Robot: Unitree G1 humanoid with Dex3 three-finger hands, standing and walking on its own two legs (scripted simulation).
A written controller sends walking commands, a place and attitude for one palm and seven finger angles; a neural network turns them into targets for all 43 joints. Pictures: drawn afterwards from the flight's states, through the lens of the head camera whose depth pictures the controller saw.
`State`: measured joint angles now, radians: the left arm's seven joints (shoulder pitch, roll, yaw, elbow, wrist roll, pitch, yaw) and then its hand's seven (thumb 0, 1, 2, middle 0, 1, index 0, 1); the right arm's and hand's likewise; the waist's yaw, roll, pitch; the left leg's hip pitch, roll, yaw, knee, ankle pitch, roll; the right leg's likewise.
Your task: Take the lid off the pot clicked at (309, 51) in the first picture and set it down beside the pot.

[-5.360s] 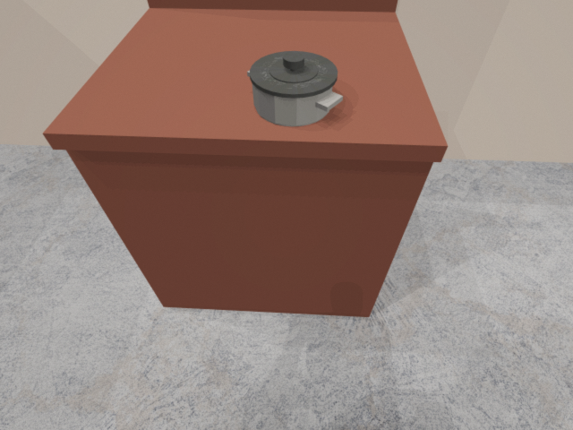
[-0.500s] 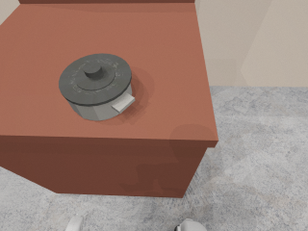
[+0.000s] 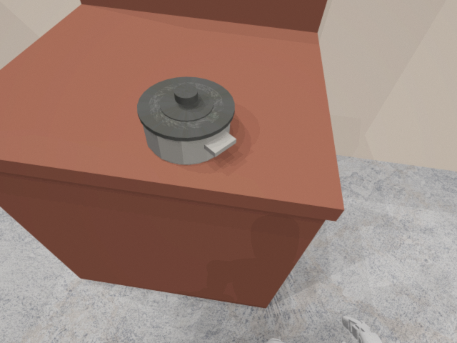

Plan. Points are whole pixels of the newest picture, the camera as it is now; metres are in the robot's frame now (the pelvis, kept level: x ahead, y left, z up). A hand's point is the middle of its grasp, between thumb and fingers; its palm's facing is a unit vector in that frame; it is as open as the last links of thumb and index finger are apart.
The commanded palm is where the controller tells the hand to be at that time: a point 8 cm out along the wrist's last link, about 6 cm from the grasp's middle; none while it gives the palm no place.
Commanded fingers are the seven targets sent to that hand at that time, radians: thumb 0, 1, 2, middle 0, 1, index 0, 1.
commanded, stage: come to a stop and stand still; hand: left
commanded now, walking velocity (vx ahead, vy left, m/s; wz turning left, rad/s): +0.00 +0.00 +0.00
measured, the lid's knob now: (186, 94) +0.48 +0.14 +0.17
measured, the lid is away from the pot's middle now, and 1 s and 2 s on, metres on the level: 0.00 0.00 0.00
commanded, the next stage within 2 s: look again from close up in 0.56 s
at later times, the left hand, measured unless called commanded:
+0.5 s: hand out of the picture -0.03 +0.19 -0.16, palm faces +0.02 -0.98 -0.18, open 7.3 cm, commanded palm none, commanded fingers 0.00 0.90 0.90 -0.20 -0.30 -0.20 -0.30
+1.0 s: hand out of the picture -0.01 +0.23 -0.16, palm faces +0.00 -0.97 -0.24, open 7.4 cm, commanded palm none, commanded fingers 0.00 0.90 0.90 -0.20 -0.30 -0.20 -0.30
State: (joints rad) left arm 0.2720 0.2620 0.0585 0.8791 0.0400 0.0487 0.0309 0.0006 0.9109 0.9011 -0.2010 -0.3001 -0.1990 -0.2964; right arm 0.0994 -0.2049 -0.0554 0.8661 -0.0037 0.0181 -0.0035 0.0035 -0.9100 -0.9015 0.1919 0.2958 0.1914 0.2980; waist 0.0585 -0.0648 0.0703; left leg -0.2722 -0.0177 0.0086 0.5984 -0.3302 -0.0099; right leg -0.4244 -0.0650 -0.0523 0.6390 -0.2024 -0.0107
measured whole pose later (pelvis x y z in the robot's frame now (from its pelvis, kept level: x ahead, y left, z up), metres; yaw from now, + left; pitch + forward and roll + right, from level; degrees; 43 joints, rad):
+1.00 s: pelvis -0.04 +0.05 +0.01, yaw -1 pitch +0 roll +0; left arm 0.31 0.16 -0.01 1.02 0.02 -0.01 0.04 0.00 0.91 0.90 -0.20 -0.30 -0.20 -0.30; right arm 0.30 -0.18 -0.01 1.03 -0.01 0.00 -0.01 0.02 -0.94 -0.90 0.20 0.30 0.20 0.30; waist -0.01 0.04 0.00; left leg -0.32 -0.05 0.04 0.56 -0.24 0.07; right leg -0.20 -0.01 0.04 0.56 -0.36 0.01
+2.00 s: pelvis -0.02 +0.04 +0.02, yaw -1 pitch -1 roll +0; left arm 0.47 0.17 0.05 0.23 0.01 0.02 0.10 0.00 0.91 0.90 -0.36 -0.48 -0.36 -0.48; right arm 0.22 -0.20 -0.02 0.76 0.02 -0.14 0.01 0.01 -0.91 -0.90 0.20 0.30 0.20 0.30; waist 0.00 0.04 -0.04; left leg -0.23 -0.05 0.03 0.45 -0.20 0.05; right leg -0.11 -0.02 -0.01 0.44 -0.32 0.01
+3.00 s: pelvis -0.02 +0.01 +0.02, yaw -1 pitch -5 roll +0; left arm 0.65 0.34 0.28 -0.53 -0.04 -0.12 0.06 0.01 0.89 0.90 -1.30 -1.50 -1.30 -1.50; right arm 0.16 -0.22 0.01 0.60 0.01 -0.14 -0.07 0.02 -0.90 -0.90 0.20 0.30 0.20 0.30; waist 0.09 0.06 0.01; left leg -0.14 0.00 0.02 0.41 -0.19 0.01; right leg 0.01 0.04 -0.01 0.35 -0.27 -0.03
